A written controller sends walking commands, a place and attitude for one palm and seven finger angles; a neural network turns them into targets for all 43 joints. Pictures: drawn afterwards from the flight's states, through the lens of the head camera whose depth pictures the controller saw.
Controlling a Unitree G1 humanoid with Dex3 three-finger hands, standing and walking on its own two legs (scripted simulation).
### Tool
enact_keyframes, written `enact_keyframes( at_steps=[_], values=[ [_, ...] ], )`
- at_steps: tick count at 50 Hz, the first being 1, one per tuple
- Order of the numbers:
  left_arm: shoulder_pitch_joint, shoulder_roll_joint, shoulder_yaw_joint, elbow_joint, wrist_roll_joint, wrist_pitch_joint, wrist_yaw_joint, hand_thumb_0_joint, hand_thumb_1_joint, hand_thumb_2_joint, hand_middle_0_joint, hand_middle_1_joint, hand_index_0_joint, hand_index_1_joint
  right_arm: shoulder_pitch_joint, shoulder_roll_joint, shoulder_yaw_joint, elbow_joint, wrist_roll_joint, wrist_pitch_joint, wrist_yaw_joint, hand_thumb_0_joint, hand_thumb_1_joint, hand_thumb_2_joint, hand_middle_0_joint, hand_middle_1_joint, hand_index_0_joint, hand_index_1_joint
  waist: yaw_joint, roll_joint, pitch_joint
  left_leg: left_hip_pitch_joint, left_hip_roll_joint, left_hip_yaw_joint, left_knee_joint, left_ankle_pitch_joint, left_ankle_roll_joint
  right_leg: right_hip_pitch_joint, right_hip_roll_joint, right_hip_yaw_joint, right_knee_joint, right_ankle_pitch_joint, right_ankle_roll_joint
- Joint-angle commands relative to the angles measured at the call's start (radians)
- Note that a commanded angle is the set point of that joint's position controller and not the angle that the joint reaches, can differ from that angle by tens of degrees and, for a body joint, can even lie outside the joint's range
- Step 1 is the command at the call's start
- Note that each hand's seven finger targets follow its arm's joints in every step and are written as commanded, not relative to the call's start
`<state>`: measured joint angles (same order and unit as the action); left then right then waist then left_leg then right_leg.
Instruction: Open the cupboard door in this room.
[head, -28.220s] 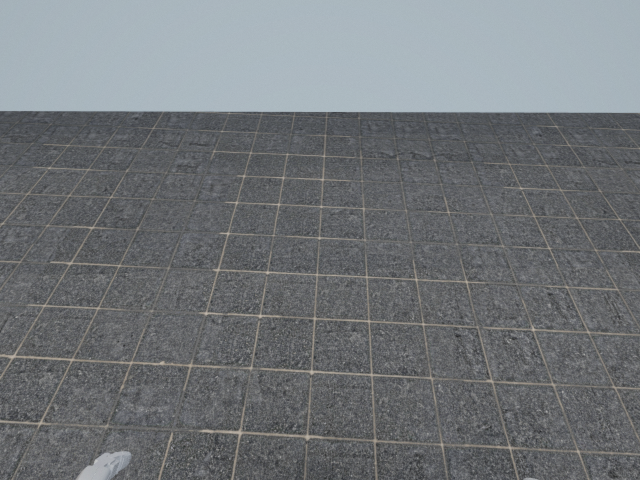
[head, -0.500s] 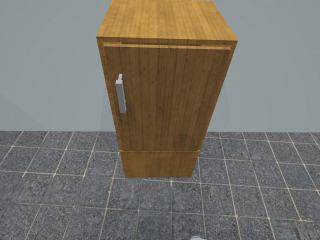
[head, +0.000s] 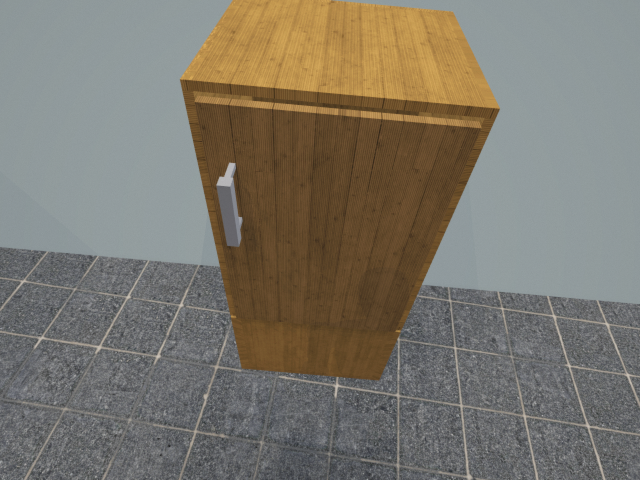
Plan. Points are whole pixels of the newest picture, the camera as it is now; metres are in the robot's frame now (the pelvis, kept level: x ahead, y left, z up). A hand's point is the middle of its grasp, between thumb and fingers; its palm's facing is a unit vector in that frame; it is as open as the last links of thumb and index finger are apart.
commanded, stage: come to a stop and stand still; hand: left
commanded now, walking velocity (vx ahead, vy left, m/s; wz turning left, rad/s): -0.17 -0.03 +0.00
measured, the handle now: (232, 205) +0.52 +0.19 +0.02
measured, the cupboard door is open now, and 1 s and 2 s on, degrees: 0 0 0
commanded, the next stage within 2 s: look again from close up in 0.66 s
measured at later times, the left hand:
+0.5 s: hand out of the picture -0.01 +0.18 -0.17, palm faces +0.06 -0.98 -0.19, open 7.3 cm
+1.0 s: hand out of the picture -0.06 +0.17 -0.17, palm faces +0.05 -0.98 -0.18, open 7.4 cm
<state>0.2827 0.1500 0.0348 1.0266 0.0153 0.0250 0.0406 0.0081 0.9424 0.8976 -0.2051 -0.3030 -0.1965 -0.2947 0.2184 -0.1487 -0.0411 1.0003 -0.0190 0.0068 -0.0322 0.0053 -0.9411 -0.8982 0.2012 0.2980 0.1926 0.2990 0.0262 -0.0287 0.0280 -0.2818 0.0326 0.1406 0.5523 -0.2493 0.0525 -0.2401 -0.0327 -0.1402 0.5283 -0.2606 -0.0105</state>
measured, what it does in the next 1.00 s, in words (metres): stands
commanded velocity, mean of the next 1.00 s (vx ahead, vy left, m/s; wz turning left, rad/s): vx -0.01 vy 0.00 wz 0.00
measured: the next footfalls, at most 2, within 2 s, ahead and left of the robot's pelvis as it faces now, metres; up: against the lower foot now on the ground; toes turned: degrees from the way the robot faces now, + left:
none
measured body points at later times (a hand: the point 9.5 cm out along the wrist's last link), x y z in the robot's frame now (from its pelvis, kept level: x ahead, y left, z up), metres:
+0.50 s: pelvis -0.04 +0.00 +0.00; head -0.04 +0.02 +0.45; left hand -0.01 +0.23 -0.16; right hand -0.02 -0.22 -0.15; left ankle -0.03 +0.10 -0.73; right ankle +0.01 -0.11 -0.73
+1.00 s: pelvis -0.04 +0.01 +0.00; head -0.06 +0.00 +0.45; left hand -0.06 +0.22 -0.16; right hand -0.04 -0.20 -0.16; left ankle -0.03 +0.10 -0.73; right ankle +0.01 -0.11 -0.73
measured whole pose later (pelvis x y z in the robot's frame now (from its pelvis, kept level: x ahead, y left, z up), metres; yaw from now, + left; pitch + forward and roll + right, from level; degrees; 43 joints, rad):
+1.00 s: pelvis -0.04 +0.01 +0.00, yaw +0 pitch -2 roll +0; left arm 0.36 0.11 -0.01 1.11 0.02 0.00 0.04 0.01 0.91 0.90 -0.20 -0.30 -0.20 -0.29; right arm 0.35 -0.13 0.00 1.06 -0.02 0.00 -0.02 0.01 -0.92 -0.90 0.20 0.30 0.19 0.30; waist 0.00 0.01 -0.01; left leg -0.21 -0.01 0.09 0.52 -0.27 0.04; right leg -0.28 -0.07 -0.13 0.52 -0.20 -0.01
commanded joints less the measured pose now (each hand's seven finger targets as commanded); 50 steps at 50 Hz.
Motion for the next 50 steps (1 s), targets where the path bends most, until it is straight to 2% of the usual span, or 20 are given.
enact_keyframes(
  at_steps=[1, 3, 6, 8, 9, 10, 12, 14, 16, 18, 19, 21, 28, 37, 38, 39, 40, 42, 45, 50],
  values=[
    [0.094, 0.086, 0.014, -0.053, 0.007, -0.007, 0.003, 0.000, 0.900, 0.900, -0.200, -0.300, -0.200, -0.300, 0.042, -0.144, -0.027, -0.053, 0.003, 0.005, -0.009, 0.000, -0.900, -0.900, 0.200, 0.300, 0.200, 0.300, -0.006, 0.182, -0.036, 0.105, 0.223, -0.190, -0.144, 0.658, 0.059, -0.021, -0.048, 0.074, 0.063, 0.021, 0.011],
    [0.102, 0.084, 0.016, -0.058, 0.010, -0.001, 0.001, 0.000, 0.900, 0.900, -0.200, -0.300, -0.200, -0.300, 0.013, -0.159, -0.036, -0.069, 0.002, 0.012, -0.005, 0.000, -0.900, -0.900, 0.200, 0.300, 0.200, 0.300, -0.004, 0.131, -0.047, 0.085, 0.230, -0.184, -0.132, 0.555, 0.069, -0.015, -0.045, 0.075, 0.057, 0.002, 0.012],
    [0.110, 0.089, 0.017, -0.069, 0.018, -0.004, -0.001, 0.000, 0.900, 0.900, -0.200, -0.300, -0.200, -0.300, -0.026, -0.144, -0.039, -0.091, 0.004, 0.020, 0.001, 0.000, -0.900, -0.900, 0.200, 0.300, 0.200, 0.300, -0.002, 0.016, -0.056, 0.028, 0.161, -0.142, -0.082, 0.283, 0.025, 0.003, -0.079, 0.140, -0.031, 0.185, -0.003],
    [0.068, 0.132, 0.019, -0.081, 0.021, -0.011, -0.001, 0.000, 0.900, 0.900, -0.200, -0.300, -0.200, -0.300, 0.001, -0.091, -0.033, -0.089, 0.008, 0.032, 0.010, 0.000, -0.900, -0.900, 0.200, 0.300, 0.200, 0.300, -0.031, -0.162, -0.042, -0.002, 0.033, -0.051, 0.048, -0.027, -0.036, -0.037, -0.219, 0.291, -0.179, 0.165, -0.081],
    [0.041, 0.151, 0.022, -0.089, 0.018, -0.013, 0.002, 0.000, 0.900, 0.900, -0.200, -0.300, -0.200, -0.300, 0.016, -0.067, -0.031, -0.078, 0.007, 0.041, 0.014, 0.000, -0.900, -0.900, 0.200, 0.300, 0.200, 0.300, -0.036, -0.207, -0.035, 0.015, -0.002, -0.046, 0.142, -0.116, -0.051, -0.091, -0.282, 0.329, -0.250, 0.110, -0.136],
    [0.014, 0.147, 0.024, -0.099, 0.018, -0.012, 0.005, 0.000, 0.900, 0.900, -0.200, -0.300, -0.200, -0.300, 0.014, -0.069, -0.032, -0.073, 0.004, 0.045, 0.016, 0.000, -0.900, -0.900, 0.200, 0.300, 0.200, 0.300, -0.034, -0.174, -0.028, 0.019, 0.004, -0.070, 0.235, -0.163, -0.052, -0.126, -0.293, 0.322, -0.281, 0.067, -0.168],
    [-0.016, 0.149, 0.029, -0.108, 0.021, -0.010, 0.006, 0.000, 0.900, 0.900, -0.200, -0.300, -0.200, -0.300, 0.017, -0.054, -0.029, -0.058, 0.005, 0.044, 0.020, 0.000, -0.900, -0.900, 0.200, 0.300, 0.200, 0.300, -0.036, -0.130, -0.002, -0.021, 0.003, -0.092, 0.302, -0.185, -0.048, -0.131, -0.271, 0.286, -0.284, 0.024, -0.175],
    [-0.008, 0.152, 0.031, -0.100, 0.021, -0.013, 0.004, 0.000, 0.900, 0.900, -0.200, -0.300, -0.200, -0.300, 0.038, -0.043, -0.018, -0.047, 0.008, 0.035, 0.021, 0.000, -0.900, -0.900, 0.200, 0.300, 0.200, 0.300, -0.036, -0.094, 0.001, -0.019, 0.012, -0.088, 0.172, -0.171, -0.052, -0.076, -0.249, 0.246, -0.246, 0.076, -0.159],
    [0.001, 0.147, 0.031, -0.086, 0.013, -0.013, 0.000, 0.000, 0.900, 0.900, -0.200, -0.300, -0.200, -0.300, 0.088, -0.033, -0.014, -0.021, 0.009, 0.021, 0.018, 0.000, -0.900, -0.900, 0.200, 0.300, 0.200, 0.300, -0.048, -0.064, -0.021, 0.079, 0.016, -0.088, -0.069, -0.037, -0.054, -0.070, -0.209, 0.217, -0.160, 0.076, -0.111],
    [0.033, 0.098, 0.019, -0.079, 0.001, -0.011, -0.008, 0.000, 0.900, 0.900, -0.200, -0.300, -0.200, -0.300, 0.077, -0.098, -0.012, -0.020, 0.000, -0.001, 0.009, 0.000, -0.900, -0.900, 0.200, 0.300, 0.200, 0.300, -0.016, 0.140, -0.013, 0.064, 0.145, -0.263, -0.224, 0.090, -0.001, -0.075, -0.082, 0.128, -0.075, 0.023, -0.017],
    [0.041, 0.080, 0.012, -0.073, 0.002, -0.014, -0.011, 0.000, 0.900, 0.900, -0.200, -0.300, -0.200, -0.300, 0.031, -0.126, -0.012, -0.034, -0.001, -0.005, 0.006, 0.000, -0.900, -0.900, 0.200, 0.300, 0.200, 0.300, 0.009, 0.183, -0.012, -0.016, 0.197, -0.290, -0.257, 0.106, 0.024, 0.013, -0.066, 0.097, -0.077, 0.046, 0.008],
    [0.034, 0.082, 0.007, -0.041, 0.010, -0.012, -0.009, 0.000, 0.900, 0.900, -0.200, -0.300, -0.200, -0.300, 0.003, -0.108, -0.004, -0.022, 0.001, -0.010, 0.007, 0.000, -0.900, -0.900, 0.200, 0.300, 0.200, 0.300, 0.014, 0.159, 0.000, -0.087, 0.157, -0.264, -0.284, 0.030, 0.013, 0.094, -0.064, 0.092, -0.068, 0.060, 0.016],
    [0.064, 0.083, 0.000, 0.013, 0.009, -0.017, -0.011, 0.000, 0.900, 0.900, -0.200, -0.300, -0.200, -0.300, 0.090, -0.095, 0.002, 0.026, 0.001, -0.006, 0.011, 0.000, -0.900, -0.900, 0.200, 0.300, 0.200, 0.300, 0.005, 0.047, 0.072, -0.123, 0.105, -0.227, -0.342, -0.238, -0.014, 0.091, -0.080, 0.116, -0.159, -0.008, 0.013],
    [0.106, 0.059, -0.004, 0.044, 0.006, -0.031, -0.004, 0.000, 0.900, 0.900, -0.200, -0.300, -0.200, -0.300, 0.181, -0.052, 0.011, 0.077, 0.002, -0.008, 0.009, 0.000, -0.900, -0.900, 0.200, 0.300, 0.200, 0.300, -0.017, -0.010, 0.079, -0.053, 0.073, -0.178, -0.288, -0.155, -0.018, 0.017, -0.096, 0.153, -0.214, -0.060, 0.003],
    [0.149, 0.095, -0.028, 0.059, 0.012, -0.043, 0.033, 0.000, 0.900, 0.900, -0.200, -0.300, -0.200, -0.300, 0.056, -0.105, 0.021, 0.003, 0.004, -0.027, 0.020, 0.000, -0.900, -0.900, 0.200, 0.300, 0.200, 0.300, 0.020, 0.041, 0.145, -0.085, 0.077, -0.092, -0.090, -0.049, -0.054, -0.026, -0.123, 0.155, -0.142, 0.120, -0.009],
    [0.131, 0.114, -0.031, 0.066, 0.012, -0.068, 0.022, 0.000, 0.900, 0.900, -0.200, -0.300, -0.200, -0.300, 0.084, -0.066, 0.032, -0.010, 0.009, -0.034, 0.023, 0.000, -0.900, -0.900, 0.200, 0.300, 0.200, 0.300, -0.023, 0.035, 0.073, -0.023, 0.045, -0.105, -0.095, -0.001, -0.065, -0.023, -0.165, 0.155, -0.159, 0.208, -0.034],
    [0.114, 0.108, -0.022, 0.046, 0.008, -0.069, 0.016, 0.000, 0.900, 0.900, -0.200, -0.300, -0.200, -0.300, 0.188, -0.031, 0.031, 0.014, 0.004, -0.038, 0.018, 0.000, -0.900, -0.900, 0.200, 0.300, 0.200, 0.300, -0.050, 0.044, -0.044, 0.039, 0.037, -0.136, -0.121, -0.021, -0.051, 0.018, -0.169, 0.169, -0.130, 0.097, -0.049],
    [0.089, 0.097, -0.025, 0.028, 0.002, -0.064, 0.009, 0.000, 0.900, 0.900, -0.200, -0.300, -0.200, -0.300, 0.204, -0.055, 0.030, 0.020, 0.005, -0.037, 0.014, 0.000, -0.900, -0.900, 0.200, 0.300, 0.200, 0.300, -0.052, 0.012, -0.100, 0.049, 0.056, -0.152, -0.117, 0.022, -0.035, 0.023, -0.135, 0.147, -0.125, -0.005, -0.044],
    [0.076, 0.071, -0.026, 0.019, 0.003, -0.051, 0.003, 0.000, 0.900, 0.900, -0.200, -0.300, -0.200, -0.300, 0.180, -0.061, 0.030, 0.008, 0.002, -0.030, 0.011, 0.000, -0.900, -0.900, 0.200, 0.300, 0.200, 0.300, -0.045, 0.033, 0.037, -0.054, 0.064, -0.188, -0.183, -0.087, -0.019, -0.034, -0.107, 0.135, -0.127, -0.089, -0.031],
    [0.115, 0.053, -0.025, 0.022, 0.006, -0.050, 0.002, 0.000, 0.900, 0.900, -0.200, -0.300, -0.200, -0.300, 0.184, -0.064, 0.030, 0.006, 0.002, -0.031, 0.011, 0.000, -0.900, -0.900, 0.200, 0.300, 0.200, 0.300, -0.031, 0.009, 0.104, -0.111, 0.058, -0.202, -0.228, -0.139, -0.011, -0.026, -0.094, 0.133, -0.129, -0.065, -0.024]
  ],
)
